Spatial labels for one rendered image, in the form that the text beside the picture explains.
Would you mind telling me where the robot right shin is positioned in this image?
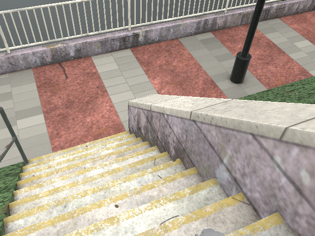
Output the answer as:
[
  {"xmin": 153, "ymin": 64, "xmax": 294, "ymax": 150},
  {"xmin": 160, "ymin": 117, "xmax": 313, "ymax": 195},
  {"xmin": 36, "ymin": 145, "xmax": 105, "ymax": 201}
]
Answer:
[{"xmin": 201, "ymin": 228, "xmax": 215, "ymax": 233}]

